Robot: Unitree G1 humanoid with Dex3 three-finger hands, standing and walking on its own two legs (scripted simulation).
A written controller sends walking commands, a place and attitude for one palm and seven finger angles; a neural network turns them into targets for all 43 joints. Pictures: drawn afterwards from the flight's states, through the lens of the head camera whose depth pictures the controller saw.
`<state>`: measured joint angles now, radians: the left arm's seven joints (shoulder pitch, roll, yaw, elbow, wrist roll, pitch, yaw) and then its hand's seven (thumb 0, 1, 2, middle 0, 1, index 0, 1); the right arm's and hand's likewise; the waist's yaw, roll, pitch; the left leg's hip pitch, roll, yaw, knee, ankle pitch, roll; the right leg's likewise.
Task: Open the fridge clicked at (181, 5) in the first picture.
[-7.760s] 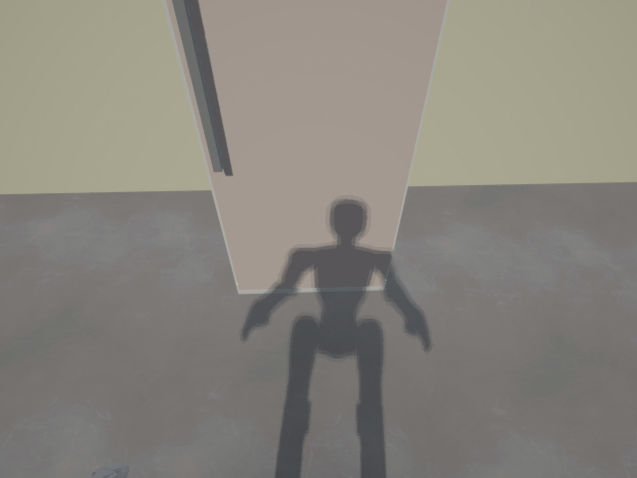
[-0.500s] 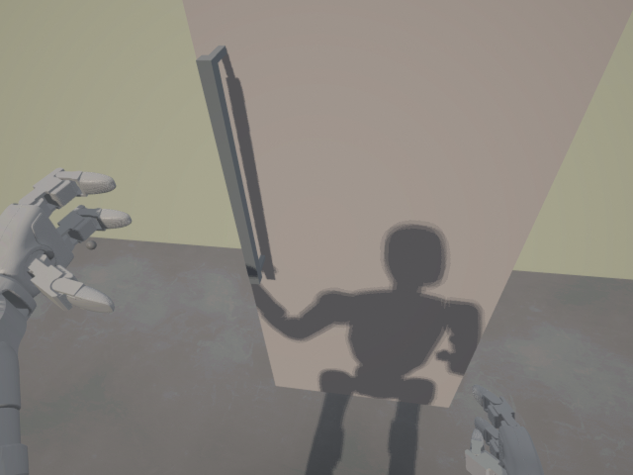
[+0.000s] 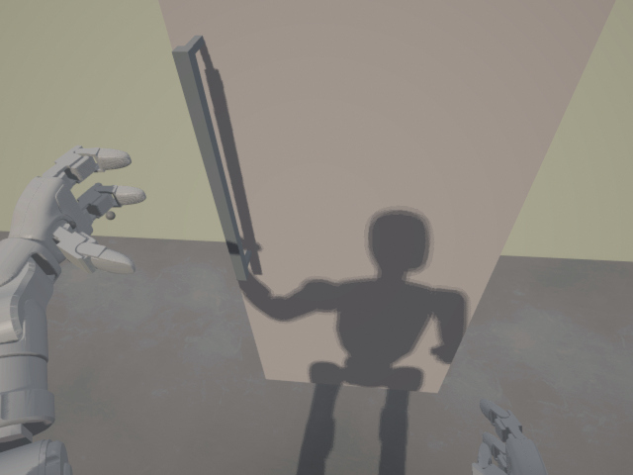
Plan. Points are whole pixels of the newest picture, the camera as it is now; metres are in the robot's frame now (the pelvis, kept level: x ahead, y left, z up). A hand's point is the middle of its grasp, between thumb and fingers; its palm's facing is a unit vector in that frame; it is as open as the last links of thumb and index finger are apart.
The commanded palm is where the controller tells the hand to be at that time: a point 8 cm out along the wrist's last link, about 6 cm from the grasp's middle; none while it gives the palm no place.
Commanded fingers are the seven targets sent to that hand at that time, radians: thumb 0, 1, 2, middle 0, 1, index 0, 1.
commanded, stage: move the hooked fingers beside the handle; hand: left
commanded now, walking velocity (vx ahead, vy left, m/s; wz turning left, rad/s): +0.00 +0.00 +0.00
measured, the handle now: (224, 182) +0.51 +0.19 +0.11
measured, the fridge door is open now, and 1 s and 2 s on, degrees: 0 0 0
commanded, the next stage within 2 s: feel for the door with the fingertips in 1.90 s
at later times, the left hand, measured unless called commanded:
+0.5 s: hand (132, 191) +0.38 +0.26 +0.19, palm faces +0.02 -1.00 -0.03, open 14.0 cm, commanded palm +0.36 +0.31 +0.19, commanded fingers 0.00 -0.50 0.30 -0.30 -1.20 -0.30 -1.20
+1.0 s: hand (162, 166) +0.44 +0.24 +0.19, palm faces +0.00 -1.00 -0.02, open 14.0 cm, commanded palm +0.42 +0.30 +0.19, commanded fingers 0.00 -0.50 0.30 -0.30 -1.20 -0.30 -1.20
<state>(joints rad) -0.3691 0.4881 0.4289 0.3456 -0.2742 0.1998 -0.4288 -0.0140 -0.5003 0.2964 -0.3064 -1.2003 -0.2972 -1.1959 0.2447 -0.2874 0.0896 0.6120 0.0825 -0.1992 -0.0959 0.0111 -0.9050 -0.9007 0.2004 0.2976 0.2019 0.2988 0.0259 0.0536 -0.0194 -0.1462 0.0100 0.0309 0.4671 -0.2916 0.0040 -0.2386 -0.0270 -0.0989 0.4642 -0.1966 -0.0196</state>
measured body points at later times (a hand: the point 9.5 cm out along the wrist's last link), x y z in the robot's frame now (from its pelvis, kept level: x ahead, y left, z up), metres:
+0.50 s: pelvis +0.00 +0.00 +0.00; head +0.00 -0.01 +0.45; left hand +0.37 +0.31 +0.20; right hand +0.16 -0.24 -0.09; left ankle -0.02 +0.12 -0.74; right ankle +0.03 -0.11 -0.74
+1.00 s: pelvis +0.01 +0.01 +0.00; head +0.03 +0.00 +0.45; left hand +0.43 +0.30 +0.20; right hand +0.11 -0.25 -0.10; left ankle -0.02 +0.12 -0.74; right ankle +0.03 -0.11 -0.74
